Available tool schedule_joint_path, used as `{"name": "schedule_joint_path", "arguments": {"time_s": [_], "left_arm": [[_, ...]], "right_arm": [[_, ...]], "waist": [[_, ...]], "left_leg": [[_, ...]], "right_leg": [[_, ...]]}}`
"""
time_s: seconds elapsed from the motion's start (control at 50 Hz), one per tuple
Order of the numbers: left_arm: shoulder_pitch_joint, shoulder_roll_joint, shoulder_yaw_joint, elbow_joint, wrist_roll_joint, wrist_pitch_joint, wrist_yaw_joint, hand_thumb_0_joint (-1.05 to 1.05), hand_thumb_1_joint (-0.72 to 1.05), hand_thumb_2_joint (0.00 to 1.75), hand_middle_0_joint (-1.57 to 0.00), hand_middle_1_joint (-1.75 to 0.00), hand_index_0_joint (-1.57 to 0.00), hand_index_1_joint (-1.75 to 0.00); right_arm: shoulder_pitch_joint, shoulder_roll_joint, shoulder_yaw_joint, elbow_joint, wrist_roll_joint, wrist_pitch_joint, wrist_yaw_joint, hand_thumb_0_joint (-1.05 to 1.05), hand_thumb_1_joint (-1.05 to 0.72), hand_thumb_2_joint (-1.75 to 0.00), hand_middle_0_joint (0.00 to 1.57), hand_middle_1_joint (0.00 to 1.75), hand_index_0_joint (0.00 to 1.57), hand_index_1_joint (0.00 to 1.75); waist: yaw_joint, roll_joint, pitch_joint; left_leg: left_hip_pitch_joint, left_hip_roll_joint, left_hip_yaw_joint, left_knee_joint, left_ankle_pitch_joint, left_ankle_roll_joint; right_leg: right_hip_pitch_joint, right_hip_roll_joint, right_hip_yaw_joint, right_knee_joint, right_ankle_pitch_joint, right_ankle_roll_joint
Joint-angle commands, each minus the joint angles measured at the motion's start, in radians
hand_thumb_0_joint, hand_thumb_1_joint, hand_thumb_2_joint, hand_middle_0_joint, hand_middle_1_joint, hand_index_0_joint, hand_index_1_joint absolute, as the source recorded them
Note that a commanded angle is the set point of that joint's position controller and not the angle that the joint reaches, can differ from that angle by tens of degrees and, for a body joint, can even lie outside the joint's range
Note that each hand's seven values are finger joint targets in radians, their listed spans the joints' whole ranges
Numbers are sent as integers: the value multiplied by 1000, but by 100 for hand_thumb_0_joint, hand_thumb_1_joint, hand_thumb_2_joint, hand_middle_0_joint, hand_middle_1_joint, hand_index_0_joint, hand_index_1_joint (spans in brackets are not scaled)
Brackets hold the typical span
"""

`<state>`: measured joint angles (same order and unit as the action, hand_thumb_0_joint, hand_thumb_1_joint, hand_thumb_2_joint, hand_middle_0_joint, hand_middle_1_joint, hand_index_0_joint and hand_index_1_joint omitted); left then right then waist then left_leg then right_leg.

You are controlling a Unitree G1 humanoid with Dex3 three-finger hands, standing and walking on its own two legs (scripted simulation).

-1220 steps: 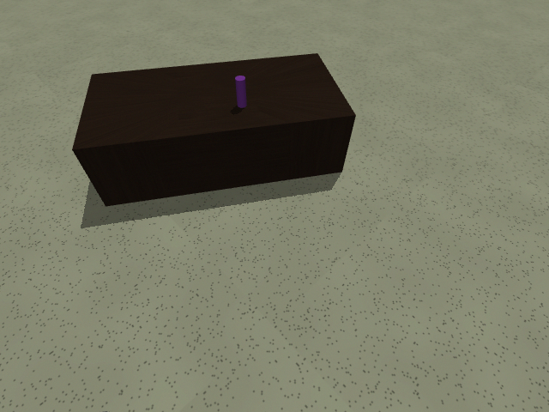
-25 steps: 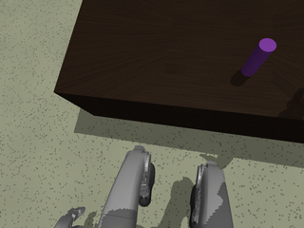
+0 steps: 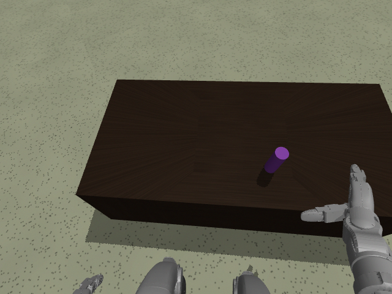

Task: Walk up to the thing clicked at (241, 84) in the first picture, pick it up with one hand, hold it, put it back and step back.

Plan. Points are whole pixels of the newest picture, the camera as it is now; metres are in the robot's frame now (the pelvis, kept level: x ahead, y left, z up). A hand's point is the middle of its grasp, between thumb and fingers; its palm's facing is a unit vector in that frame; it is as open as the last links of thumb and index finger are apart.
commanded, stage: home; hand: right
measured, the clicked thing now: (275, 160) +0.53 -0.20 -0.28
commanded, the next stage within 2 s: none
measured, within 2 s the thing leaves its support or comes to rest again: neither
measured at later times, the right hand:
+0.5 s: hand (302, 283) +0.16 -0.17 -0.05, palm faces +0.18 +0.95 -0.25, open 17.4 cm
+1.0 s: hand out of the picture +0.12 -0.21 -0.08, palm faces +0.00 +0.93 -0.36, open 17.4 cm
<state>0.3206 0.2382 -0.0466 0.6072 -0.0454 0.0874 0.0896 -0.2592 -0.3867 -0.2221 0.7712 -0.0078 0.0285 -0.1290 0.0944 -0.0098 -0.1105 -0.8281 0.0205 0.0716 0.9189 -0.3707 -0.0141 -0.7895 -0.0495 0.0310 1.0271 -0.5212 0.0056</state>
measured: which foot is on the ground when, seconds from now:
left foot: down 0.00-1.00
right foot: down 0.00-1.00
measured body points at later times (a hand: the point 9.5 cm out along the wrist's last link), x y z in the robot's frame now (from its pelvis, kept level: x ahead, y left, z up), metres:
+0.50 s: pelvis +0.01 +0.02 +0.02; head +0.03 +0.02 +0.47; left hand +0.20 +0.25 -0.05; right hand +0.15 -0.22 -0.03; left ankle +0.04 +0.14 -0.68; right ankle -0.02 -0.11 -0.68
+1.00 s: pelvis +0.00 +0.01 +0.04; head +0.01 +0.02 +0.49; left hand +0.13 +0.26 -0.08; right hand +0.12 -0.26 -0.05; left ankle +0.04 +0.14 -0.68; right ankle -0.02 -0.11 -0.68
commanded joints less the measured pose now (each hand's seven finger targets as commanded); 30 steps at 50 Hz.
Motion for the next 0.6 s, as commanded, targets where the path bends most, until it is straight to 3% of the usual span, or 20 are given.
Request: {"name": "schedule_joint_path", "arguments": {"time_s": [0.0,0.04,0.06,0.08,0.1,0.14,0.16,0.26,0.32,0.34,0.36,0.38,0.42,0.44,0.46,0.48,0.58], "left_arm": [[42,148,65,-84,8,-51,31,0,90,90,-20,-29,-20,-30],[25,144,75,-95,8,-58,32,0,90,90,-20,-29,-20,-30],[8,132,72,-106,6,-64,30,0,90,90,-20,-29,-20,-30],[1,130,75,-116,3,-72,32,0,90,90,-20,-29,-20,-30],[-29,140,80,-128,0,-76,36,0,90,90,-20,-29,-20,-30],[-52,126,79,-132,-3,-85,38,0,90,90,-20,-29,-20,-30],[-78,121,76,-154,-6,-91,39,0,90,90,-20,-29,-20,-30],[-141,101,69,-196,-9,-116,51,0,90,90,-20,-30,-20,-30],[-159,95,67,-211,-6,-129,62,0,90,90,-20,-30,-20,-30],[-155,87,65,-216,-3,-134,67,0,90,90,-20,-30,-20,-30],[-152,82,60,-214,-2,-138,70,0,90,90,-20,-30,-20,-30],[-145,78,58,-212,2,-145,72,0,90,90,-20,-30,-20,-30],[-143,93,67,-219,7,-156,80,0,89,90,-20,-30,-20,-30],[-141,96,69,-215,9,-159,82,0,90,90,-20,-30,-20,-30],[-140,89,65,-218,14,-166,82,0,90,90,-20,-30,-20,-30],[-141,92,68,-222,15,-171,85,0,89,90,-20,-30,-20,-30],[-149,77,60,-234,26,-199,82,0,90,90,-20,-30,-20,-30]], "right_arm": [[-123,-148,3,-244,17,-48,-23,0,52,-8,6,6,6,6],[-68,-116,27,-308,24,-37,-22,0,53,-7,6,6,6,6],[63,-30,88,-277,31,-24,-15,0,55,-6,5,5,5,5],[128,19,125,-288,38,-12,-8,0,54,-6,6,6,5,6],[39,-56,88,-370,38,-10,-17,0,53,-7,6,6,6,6],[207,10,136,-396,46,7,-11,0,53,-7,6,6,6,6],[223,23,150,-427,47,18,-9,0,55,-6,5,5,5,5],[467,18,152,-681,55,44,-16,0,54,-6,5,6,5,6],[492,14,152,-789,54,57,-21,0,55,-5,5,5,5,5],[530,44,170,-798,52,60,-20,0,55,-6,5,5,5,5],[533,32,159,-810,51,63,-21,0,55,-6,5,5,5,5],[580,83,190,-781,51,71,-18,0,55,-5,5,5,5,5],[523,43,156,-857,44,71,-24,0,53,-7,6,6,5,6],[505,38,159,-872,43,71,-24,0,54,-6,5,6,5,6],[552,70,179,-830,39,78,-20,0,54,-6,5,6,5,6],[505,44,160,-882,40,77,-23,0,55,-5,5,5,5,5],[605,111,213,-836,31,96,-18,0,52,-7,6,6,6,6]], "waist": [[-31,-149,-264],[-41,-121,-259],[-46,-90,-228],[-34,-40,-204],[-44,-53,-213],[-53,-9,-158],[-55,21,-154],[-96,19,-129],[-81,3,-86],[-71,10,-93],[-67,20,-70],[-55,15,-50],[-56,-28,-78],[-54,-29,-67],[-47,-20,-67],[-48,-9,-75],[-62,23,-47]], "left_leg": [[292,-30,4,-121,247,54],[336,-28,6,-139,259,53],[353,-27,11,-153,262,50],[359,-29,15,-165,276,44],[370,-27,13,-171,269,43],[386,-27,19,-198,248,35],[390,-29,19,-206,227,32],[444,-21,5,-236,204,19],[436,-18,-6,-246,194,11],[434,-17,-10,-244,201,9],[429,-13,-17,-252,190,5],[416,-15,-19,-250,183,5],[407,-12,-24,-240,176,11],[397,-13,-22,-238,161,12],[399,-12,-21,-237,166,11],[401,-9,-26,-241,152,9],[403,-1,-31,-260,109,3]], "right_leg": [[255,21,-7,-230,407,10],[277,23,-10,-249,427,10],[273,28,-17,-259,418,7],[279,28,-20,-263,419,3],[293,26,-19,-272,410,3],[289,32,-28,-291,373,-2],[288,31,-27,-298,348,-8],[296,46,-49,-314,311,-13],[296,50,-55,-312,281,-17],[306,52,-56,-306,283,-19],[293,53,-59,-301,265,-23],[277,54,-58,-302,258,-23],[302,53,-55,-299,253,-19],[304,51,-51,-301,241,-17],[297,53,-49,-296,248,-19],[303,52,-48,-293,229,-21],[277,61,-52,-290,201,-24]]}}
